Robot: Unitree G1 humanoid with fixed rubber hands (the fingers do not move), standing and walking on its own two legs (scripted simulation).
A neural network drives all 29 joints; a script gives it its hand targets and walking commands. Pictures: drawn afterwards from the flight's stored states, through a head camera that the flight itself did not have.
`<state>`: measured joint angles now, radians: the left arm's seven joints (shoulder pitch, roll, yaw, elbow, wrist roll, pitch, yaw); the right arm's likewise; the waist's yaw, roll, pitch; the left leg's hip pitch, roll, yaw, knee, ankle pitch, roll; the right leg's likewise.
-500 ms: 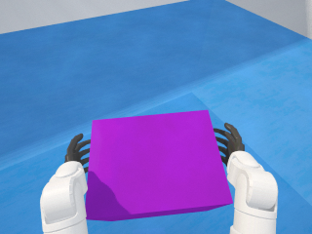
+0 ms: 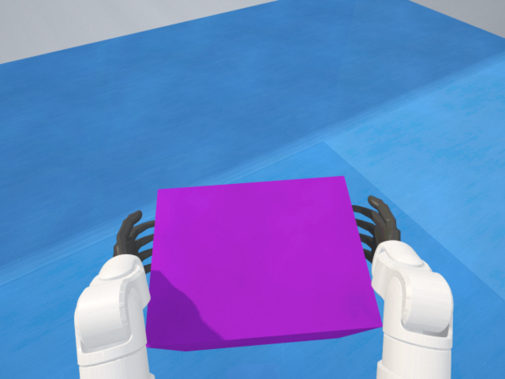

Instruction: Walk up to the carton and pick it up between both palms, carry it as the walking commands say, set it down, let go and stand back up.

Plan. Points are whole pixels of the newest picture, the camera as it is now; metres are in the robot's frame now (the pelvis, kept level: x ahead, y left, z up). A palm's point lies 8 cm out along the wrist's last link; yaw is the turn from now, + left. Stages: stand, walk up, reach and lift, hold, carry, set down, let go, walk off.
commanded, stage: carry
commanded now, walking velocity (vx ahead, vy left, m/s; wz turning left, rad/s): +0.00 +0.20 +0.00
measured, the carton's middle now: (257, 271) +0.29 +0.00 -0.01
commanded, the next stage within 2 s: none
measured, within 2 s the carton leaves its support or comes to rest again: neither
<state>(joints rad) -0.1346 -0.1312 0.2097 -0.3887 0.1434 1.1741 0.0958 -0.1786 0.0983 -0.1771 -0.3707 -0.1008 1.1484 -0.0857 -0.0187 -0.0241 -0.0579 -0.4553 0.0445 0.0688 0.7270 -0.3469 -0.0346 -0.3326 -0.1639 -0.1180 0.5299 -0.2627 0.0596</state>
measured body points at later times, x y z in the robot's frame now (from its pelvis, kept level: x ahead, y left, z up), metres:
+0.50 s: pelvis -0.03 +0.14 +0.00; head -0.02 +0.13 +0.45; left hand +0.24 +0.32 +0.07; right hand +0.25 -0.04 +0.07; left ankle -0.02 +0.25 -0.70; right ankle -0.04 +0.02 -0.74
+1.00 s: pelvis -0.05 +0.28 +0.00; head -0.06 +0.27 +0.45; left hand +0.21 +0.47 +0.07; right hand +0.23 +0.11 +0.07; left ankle -0.02 +0.33 -0.74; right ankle -0.08 +0.18 -0.74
